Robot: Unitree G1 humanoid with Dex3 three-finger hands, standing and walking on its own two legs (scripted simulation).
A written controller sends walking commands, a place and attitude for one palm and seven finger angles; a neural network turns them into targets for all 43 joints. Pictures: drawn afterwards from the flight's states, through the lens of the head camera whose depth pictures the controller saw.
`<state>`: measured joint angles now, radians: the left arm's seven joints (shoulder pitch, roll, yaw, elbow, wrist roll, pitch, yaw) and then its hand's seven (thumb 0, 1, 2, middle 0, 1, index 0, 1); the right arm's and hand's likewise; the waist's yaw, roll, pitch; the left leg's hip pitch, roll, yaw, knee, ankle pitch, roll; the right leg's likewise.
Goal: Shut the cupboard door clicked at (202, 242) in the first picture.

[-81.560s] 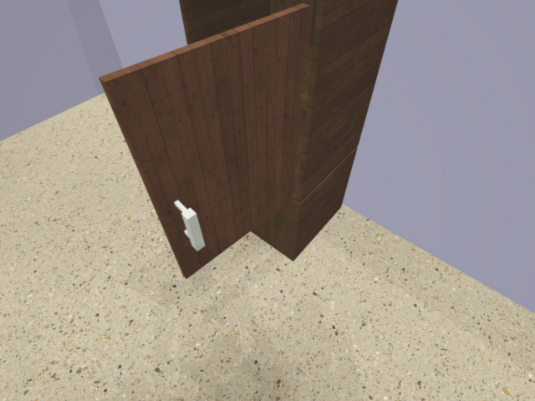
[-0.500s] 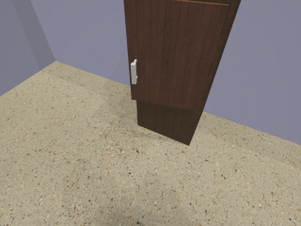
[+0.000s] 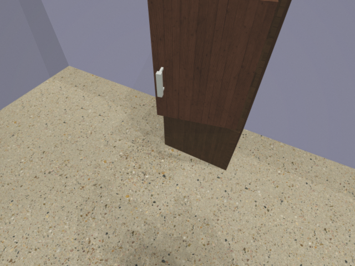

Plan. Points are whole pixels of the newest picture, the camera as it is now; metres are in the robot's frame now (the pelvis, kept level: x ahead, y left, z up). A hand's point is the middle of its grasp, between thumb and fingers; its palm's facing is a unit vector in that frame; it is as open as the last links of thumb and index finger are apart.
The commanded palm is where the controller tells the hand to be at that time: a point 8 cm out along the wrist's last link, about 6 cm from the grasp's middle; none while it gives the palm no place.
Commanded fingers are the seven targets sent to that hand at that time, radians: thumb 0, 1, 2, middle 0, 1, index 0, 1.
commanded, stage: look to check the result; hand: left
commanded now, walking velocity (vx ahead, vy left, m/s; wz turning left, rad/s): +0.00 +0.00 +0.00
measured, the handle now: (161, 82) +0.85 +0.13 -0.11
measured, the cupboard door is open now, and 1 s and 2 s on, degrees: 13 13 13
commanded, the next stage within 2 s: turn to face it in 0.08 s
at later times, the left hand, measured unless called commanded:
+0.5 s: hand out of the picture +0.02 +0.18 -0.18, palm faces -0.01 -0.98 -0.21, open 7.3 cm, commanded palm none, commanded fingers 0.00 0.90 0.90 -0.20 -0.30 -0.20 -0.30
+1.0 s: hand out of the picture +0.04 +0.18 -0.19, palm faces -0.05 -0.98 -0.17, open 7.3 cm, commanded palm none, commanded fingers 0.00 0.90 0.90 -0.20 -0.30 -0.20 -0.30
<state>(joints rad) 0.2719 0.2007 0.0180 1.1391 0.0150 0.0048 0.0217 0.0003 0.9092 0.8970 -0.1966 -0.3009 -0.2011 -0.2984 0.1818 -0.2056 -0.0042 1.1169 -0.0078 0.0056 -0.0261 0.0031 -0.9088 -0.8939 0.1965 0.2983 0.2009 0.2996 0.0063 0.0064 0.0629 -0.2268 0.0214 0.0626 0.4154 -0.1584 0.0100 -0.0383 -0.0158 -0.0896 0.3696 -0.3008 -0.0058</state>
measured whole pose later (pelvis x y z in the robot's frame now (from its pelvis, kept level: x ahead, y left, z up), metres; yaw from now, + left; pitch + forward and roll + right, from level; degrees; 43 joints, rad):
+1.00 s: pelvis +0.03 +0.01 -0.01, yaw -7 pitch -2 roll +0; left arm 0.34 0.15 0.05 1.09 0.02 0.01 0.01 0.00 0.91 0.90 -0.20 -0.30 -0.20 -0.30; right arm 0.33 -0.16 -0.03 1.11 -0.02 0.01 -0.02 0.00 -0.91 -0.89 0.19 0.30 0.20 0.30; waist -0.01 -0.01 0.01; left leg -0.24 0.05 0.14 0.61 -0.33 0.01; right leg -0.08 0.01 0.03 0.53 -0.42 -0.01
